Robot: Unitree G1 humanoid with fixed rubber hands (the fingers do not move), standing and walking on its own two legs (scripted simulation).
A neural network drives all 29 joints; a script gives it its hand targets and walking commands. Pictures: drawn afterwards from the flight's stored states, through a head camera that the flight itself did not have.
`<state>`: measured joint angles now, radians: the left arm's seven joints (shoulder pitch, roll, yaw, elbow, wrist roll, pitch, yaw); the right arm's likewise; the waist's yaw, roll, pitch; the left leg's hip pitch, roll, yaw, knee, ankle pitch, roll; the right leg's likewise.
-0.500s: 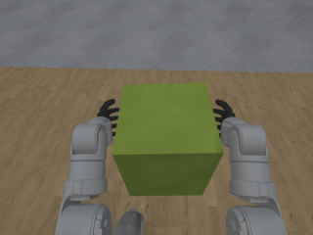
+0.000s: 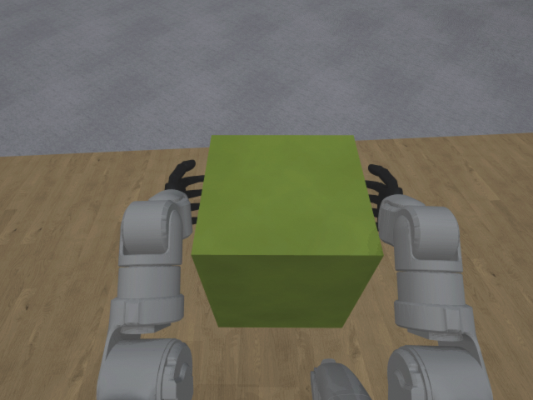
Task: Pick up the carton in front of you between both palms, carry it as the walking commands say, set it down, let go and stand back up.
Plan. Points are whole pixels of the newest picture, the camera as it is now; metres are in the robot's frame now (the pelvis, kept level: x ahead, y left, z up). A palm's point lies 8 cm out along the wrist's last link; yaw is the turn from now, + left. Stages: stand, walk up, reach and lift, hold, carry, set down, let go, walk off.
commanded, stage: carry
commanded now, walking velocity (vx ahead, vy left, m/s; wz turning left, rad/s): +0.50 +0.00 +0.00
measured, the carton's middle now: (281, 238) +0.35 -0.01 +0.02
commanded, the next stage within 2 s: none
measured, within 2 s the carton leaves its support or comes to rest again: neither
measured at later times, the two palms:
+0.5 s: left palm (198, 120) +0.63 +0.14 +0.03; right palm (337, 112) +0.66 -0.16 +0.02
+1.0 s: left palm (204, 52) +0.96 +0.16 +0.00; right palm (312, 55) +0.94 -0.14 +0.00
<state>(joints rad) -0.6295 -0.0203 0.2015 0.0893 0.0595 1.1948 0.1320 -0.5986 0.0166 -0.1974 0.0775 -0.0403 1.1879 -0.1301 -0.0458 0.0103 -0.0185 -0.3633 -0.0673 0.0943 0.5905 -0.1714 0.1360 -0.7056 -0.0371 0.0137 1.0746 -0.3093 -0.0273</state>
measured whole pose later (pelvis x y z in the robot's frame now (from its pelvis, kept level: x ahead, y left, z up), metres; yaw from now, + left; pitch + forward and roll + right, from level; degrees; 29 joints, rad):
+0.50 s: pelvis +0.30 -0.04 -0.05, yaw +2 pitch +5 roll +1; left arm -0.55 -0.02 0.19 0.12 0.04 1.14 0.13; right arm -0.57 0.02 -0.17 0.13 -0.06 1.15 -0.13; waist 0.05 0.00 -0.01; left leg -0.68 0.04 -0.02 1.10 -0.33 0.03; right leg -0.37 0.08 -0.10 0.60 -0.15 -0.15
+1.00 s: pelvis +0.60 +0.02 -0.10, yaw +0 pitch +5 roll -2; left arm -0.65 -0.01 0.19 0.16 0.05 1.20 0.13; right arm -0.60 0.01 -0.19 0.12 -0.04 1.21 -0.14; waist -0.03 0.01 -0.04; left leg -0.41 -0.07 0.10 0.61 -0.14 0.14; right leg -0.65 -0.02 0.01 1.16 -0.39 -0.03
